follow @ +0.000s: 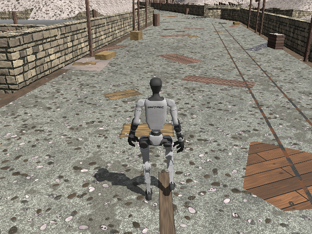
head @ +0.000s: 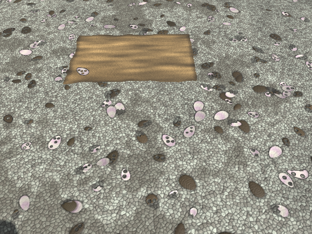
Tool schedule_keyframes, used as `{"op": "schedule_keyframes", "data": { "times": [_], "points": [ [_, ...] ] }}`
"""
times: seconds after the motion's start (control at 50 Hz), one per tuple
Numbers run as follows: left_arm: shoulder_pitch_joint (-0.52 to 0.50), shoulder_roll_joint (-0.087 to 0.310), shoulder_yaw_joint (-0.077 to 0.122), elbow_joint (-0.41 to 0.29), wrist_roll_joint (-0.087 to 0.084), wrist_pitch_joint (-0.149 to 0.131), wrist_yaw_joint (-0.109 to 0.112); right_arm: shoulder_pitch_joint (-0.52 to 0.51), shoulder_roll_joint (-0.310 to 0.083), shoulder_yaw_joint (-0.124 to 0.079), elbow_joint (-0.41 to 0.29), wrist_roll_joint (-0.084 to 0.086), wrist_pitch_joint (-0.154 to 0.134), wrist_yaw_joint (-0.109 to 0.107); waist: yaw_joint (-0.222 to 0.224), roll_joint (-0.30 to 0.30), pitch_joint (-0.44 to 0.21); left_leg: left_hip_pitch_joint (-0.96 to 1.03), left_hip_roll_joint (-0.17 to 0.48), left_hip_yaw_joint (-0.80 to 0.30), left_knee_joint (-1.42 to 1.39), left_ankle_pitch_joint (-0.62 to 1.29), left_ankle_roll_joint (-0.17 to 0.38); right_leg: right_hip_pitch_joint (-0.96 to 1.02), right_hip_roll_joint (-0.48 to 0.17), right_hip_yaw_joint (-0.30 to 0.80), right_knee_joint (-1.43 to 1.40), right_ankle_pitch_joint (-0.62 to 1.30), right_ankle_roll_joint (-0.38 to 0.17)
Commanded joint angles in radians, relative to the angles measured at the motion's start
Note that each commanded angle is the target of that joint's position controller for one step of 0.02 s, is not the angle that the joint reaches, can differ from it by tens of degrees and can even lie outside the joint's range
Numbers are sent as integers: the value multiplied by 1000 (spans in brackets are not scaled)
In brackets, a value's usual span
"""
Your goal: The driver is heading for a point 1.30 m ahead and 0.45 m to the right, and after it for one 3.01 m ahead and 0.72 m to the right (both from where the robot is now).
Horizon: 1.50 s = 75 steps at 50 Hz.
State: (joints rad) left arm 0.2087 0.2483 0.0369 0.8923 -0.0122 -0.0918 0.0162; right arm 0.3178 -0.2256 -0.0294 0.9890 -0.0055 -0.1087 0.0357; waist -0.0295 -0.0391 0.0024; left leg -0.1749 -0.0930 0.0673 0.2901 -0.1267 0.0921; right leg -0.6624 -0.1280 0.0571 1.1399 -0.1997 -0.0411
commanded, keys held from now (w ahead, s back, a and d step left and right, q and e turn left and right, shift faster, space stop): w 0.74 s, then w+e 0.26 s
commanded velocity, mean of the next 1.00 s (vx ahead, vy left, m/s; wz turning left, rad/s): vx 0.50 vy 0.00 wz -0.06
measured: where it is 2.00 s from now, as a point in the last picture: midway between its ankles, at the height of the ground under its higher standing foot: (177, 182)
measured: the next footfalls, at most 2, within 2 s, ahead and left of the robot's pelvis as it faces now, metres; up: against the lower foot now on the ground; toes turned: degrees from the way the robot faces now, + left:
right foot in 0.30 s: +0.34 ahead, -0.17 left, +0.00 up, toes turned -2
left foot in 0.86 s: +0.65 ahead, +0.08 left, +0.00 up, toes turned +1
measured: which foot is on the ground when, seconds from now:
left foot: down 0.00-0.32, up 0.34-0.84, down 0.86-1.00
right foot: up 0.00-0.28, down 0.30-0.86, up 0.88-1.00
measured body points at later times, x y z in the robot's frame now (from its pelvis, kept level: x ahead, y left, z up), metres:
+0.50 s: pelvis +0.28 -0.08 +0.00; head +0.29 -0.10 +0.45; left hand +0.33 +0.18 -0.12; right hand +0.37 -0.35 -0.14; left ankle +0.29 +0.08 -0.66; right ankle +0.30 -0.16 -0.74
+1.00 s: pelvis +0.55 -0.02 -0.01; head +0.58 -0.01 +0.44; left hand +0.59 +0.25 -0.15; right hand +0.65 -0.29 -0.12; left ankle +0.61 +0.07 -0.74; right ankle +0.46 -0.16 -0.65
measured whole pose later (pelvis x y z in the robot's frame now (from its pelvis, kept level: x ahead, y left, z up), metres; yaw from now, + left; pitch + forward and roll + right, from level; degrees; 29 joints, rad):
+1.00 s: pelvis +0.55 -0.02 -0.01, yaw -4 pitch +2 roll +0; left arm 0.32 0.26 0.06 0.96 -0.04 -0.08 0.01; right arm 0.16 -0.23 -0.05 0.89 0.00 -0.11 0.02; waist 0.00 -0.04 0.02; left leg -0.33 0.00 0.10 0.46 -0.16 0.04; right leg -0.45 -0.05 0.05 1.19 -0.35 -0.05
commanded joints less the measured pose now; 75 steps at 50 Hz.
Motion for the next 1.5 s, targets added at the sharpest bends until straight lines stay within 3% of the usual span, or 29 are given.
{"op": "schedule_keyframes", "data": {
  "times": [0.02,0.2,0.24,0.28,0.3,0.32,0.34,0.36,0.42,0.52,0.64,0.76,0.8,0.84,0.86,0.88,0.9,0.92,0.96,1.02,1.14,1.24,1.3,1.34,1.36,1.38,1.4,1.44,1.5],
  "points": [
    [35,47,14,-42,13,3,7,-40,-132,-21,-55,1,-18,-20,47,76,54,-107,279,-207,-207,69,171,-21,-42,1,-140,160,28],
    [-249,43,3,-133,-10,-18,-36,113,-170,-32,-5,27,16,-38,-48,91,81,144,327,-179,-118,58,113,9,32,-43,-583,217,17],
    [-225,66,10,-139,-10,-27,-46,104,-182,-38,-3,27,27,-40,-21,104,67,188,351,-193,-63,108,97,67,49,-52,-624,136,-11],
    [-42,120,41,-90,-7,-33,-45,66,-177,-34,-13,22,38,-40,82,106,-35,171,297,-142,152,388,60,324,108,-100,-666,99,-53],
    [162,192,69,-38,-1,-35,-37,57,-137,-17,-34,8,38,-40,159,52,-181,27,235,-85,426,355,25,618,19,-1,-639,124,-109],
    [295,309,98,-12,15,-27,-35,160,-21,19,-52,4,16,-30,142,-201,-326,-399,64,-11,837,-28,-56,1026,-232,434,-699,16,-266],
    [310,229,75,-7,12,-26,-39,161,-58,13,-36,20,-12,-25,148,-222,-390,-545,44,-167,1001,-420,-46,1070,-283,689,-836,-67,-302],
    [216,166,54,-23,7,-28,-39,68,-155,-13,-62,47,-26,-21,129,-150,-238,-629,108,-185,1060,-361,-23,946,-251,548,-843,-70,-243],
    [19,74,22,-59,14,-26,-49,-25,-135,-25,-83,25,-7,-36,37,-32,-55,-507,230,-142,901,-141,-26,578,-125,222,-936,117,-171],
    [93,110,33,-3,18,-32,-40,-62,-90,-29,-102,13,30,-43,12,-16,3,-530,240,-121,743,8,-62,516,-89,86,-1006,314,-189],
    [178,128,34,35,6,-17,-15,-283,-64,-22,-167,16,20,-29,72,-20,50,-527,204,-82,396,240,-71,566,-63,7,-1035,261,-154],
    [253,137,43,87,-5,7,-5,-420,-75,-18,-227,25,4,2,97,-20,100,-546,179,-82,252,149,-36,734,-133,28,-963,281,-145],
    [234,150,49,87,-8,16,-1,-379,-99,-27,-225,25,-6,7,59,-35,74,-442,152,-72,216,78,-19,746,-140,48,-900,382,-131],
    [185,149,46,70,-3,25,-2,-154,-166,-65,-162,23,-13,-2,-60,-41,-60,-104,94,-28,193,65,14,676,-72,16,-663,626,-97],
    [172,114,30,43,10,23,-5,44,-238,-89,-119,9,-14,-14,-132,21,-212,224,229,-164,234,80,69,477,-6,-25,-380,449,-61],
    [306,-30,-9,35,8,4,-13,146,-330,-109,-97,-6,-7,-18,-82,281,-375,610,497,-607,160,-38,216,73,169,-61,12,-130,13],
    [295,40,6,57,-21,-17,-16,145,-237,-84,-98,0,-4,-18,-102,282,-427,599,526,-787,39,-146,231,-33,164,90,175,-370,7],
    [203,120,30,29,-44,-23,-14,53,-181,-67,-112,8,-7,-21,-87,221,-251,455,496,-626,20,-159,172,-109,108,86,220,-310,-6],
    [106,111,40,5,-28,-11,1,-98,-107,-45,-130,5,-12,-18,-25,112,-84,151,421,-384,-54,-69,108,-41,18,46,131,-146,-10],
    [161,37,45,13,-24,34,0,-135,-85,-43,-107,-9,-21,-17,40,140,-20,-18,363,-193,-141,28,87,73,-22,47,55,-63,-16],
    [25,41,56,-65,-3,49,-9,-131,-142,-58,-86,-18,-11,-52,52,94,60,-15,335,37,-137,383,76,-18,5,25,-204,175,14],
    [-90,28,46,-139,12,49,-53,-97,-195,-66,-88,9,30,-88,10,114,15,69,335,134,-7,569,52,103,64,-106,-462,252,21],
    [-7,94,69,-154,14,55,-71,-140,-220,-79,-108,37,57,-98,64,146,-37,134,355,124,182,676,21,199,122,-141,-537,113,-22],
    [158,195,110,-125,20,40,-58,-127,-192,-70,-121,34,66,-93,143,35,-129,54,250,151,540,473,-73,472,158,-105,-743,426,-89],
    [145,291,124,-141,26,40,-33,-55,-73,-33,-150,-33,65,-78,55,-228,-203,-252,137,144,870,-416,-140,731,-92,206,-634,1049,-187],
    [108,309,112,-194,57,37,-34,34,-79,-24,-156,-16,58,-62,18,-243,-395,-440,-2,-62,1185,-663,-174,892,-313,588,-661,1156,-425],
    [72,248,101,-228,44,45,-40,-36,-153,-38,-156,9,62,-54,78,-90,-437,-456,49,-175,1217,-559,-150,839,-258,510,-713,990,-392],
    [-52,178,81,-253,8,66,-28,-133,-150,-43,-163,10,96,-78,48,63,-252,-476,110,-170,1097,-397,-137,611,-148,340,-744,618,-254],
    [-78,170,71,-267,29,96,-9,-131,-144,-49,-179,0,141,-97,9,-35,-165,-363,76,-158,992,-321,-140,384,-69,299,-801,435,-208]
  ]
}}
Keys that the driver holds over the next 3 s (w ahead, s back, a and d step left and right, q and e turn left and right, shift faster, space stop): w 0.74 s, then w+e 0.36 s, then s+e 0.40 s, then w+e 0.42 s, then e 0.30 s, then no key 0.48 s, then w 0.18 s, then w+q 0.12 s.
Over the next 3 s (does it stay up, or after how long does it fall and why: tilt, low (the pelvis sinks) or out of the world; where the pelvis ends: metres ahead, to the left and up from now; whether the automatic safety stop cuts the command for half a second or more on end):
stays up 0.87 -0.25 -0.02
